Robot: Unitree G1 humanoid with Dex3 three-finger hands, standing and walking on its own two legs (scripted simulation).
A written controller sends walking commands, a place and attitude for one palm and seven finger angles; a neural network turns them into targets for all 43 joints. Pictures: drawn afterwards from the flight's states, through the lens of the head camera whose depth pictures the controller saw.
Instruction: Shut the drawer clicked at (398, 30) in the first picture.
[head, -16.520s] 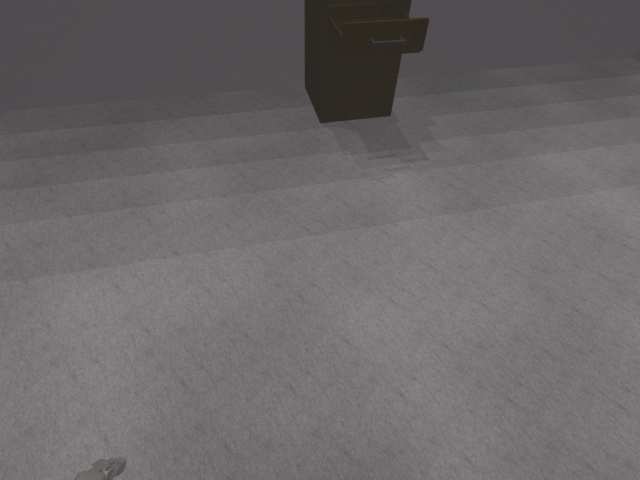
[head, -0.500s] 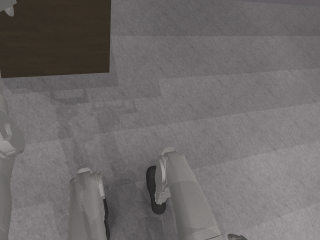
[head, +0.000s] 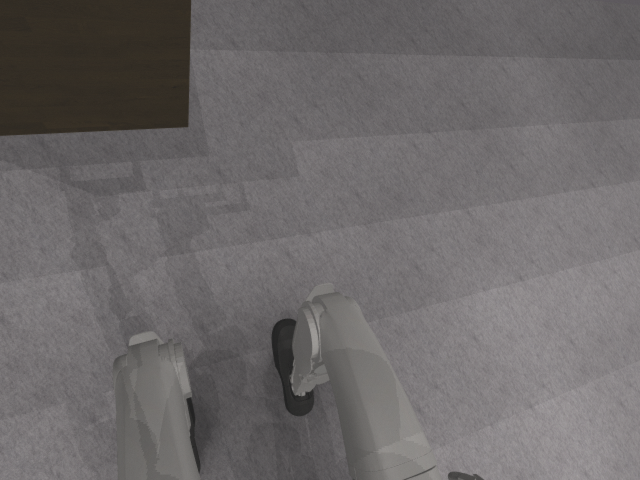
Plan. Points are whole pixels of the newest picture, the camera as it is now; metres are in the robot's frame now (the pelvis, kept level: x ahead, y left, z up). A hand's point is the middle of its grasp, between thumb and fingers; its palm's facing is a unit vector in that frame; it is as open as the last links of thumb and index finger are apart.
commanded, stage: pull the fist back off the drawer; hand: left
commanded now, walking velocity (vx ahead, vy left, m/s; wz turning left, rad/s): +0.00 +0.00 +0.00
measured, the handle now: out of the picture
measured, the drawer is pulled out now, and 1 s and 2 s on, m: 0.00 0.00 0.00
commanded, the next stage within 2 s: draw the hand back to the body in 0.54 s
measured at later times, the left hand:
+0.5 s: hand out of the picture +0.61 +0.22 +0.05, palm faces +0.06 -1.00 -0.06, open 3.2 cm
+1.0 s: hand out of the picture +0.49 +0.23 +0.17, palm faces +0.08 -0.99 -0.06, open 3.3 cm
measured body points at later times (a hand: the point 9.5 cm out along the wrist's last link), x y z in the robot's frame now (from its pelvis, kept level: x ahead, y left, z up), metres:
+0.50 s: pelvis +0.02 +0.01 +0.03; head +0.26 +0.06 +0.40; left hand +0.60 +0.27 +0.06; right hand +0.03 -0.24 -0.07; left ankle +0.07 +0.11 -0.47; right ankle +0.14 -0.13 -0.47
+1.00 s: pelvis +0.07 +0.00 +0.14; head +0.24 +0.03 +0.55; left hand +0.48 +0.28 +0.17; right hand +0.20 -0.24 +0.02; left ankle +0.07 +0.11 -0.47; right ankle +0.14 -0.13 -0.47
